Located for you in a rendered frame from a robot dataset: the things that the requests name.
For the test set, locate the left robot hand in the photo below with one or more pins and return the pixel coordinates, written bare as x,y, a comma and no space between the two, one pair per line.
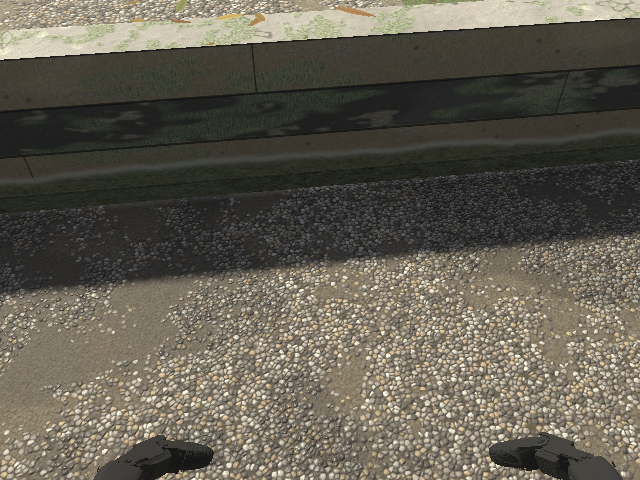
153,458

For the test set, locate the right robot hand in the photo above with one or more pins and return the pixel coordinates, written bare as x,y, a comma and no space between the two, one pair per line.
554,456

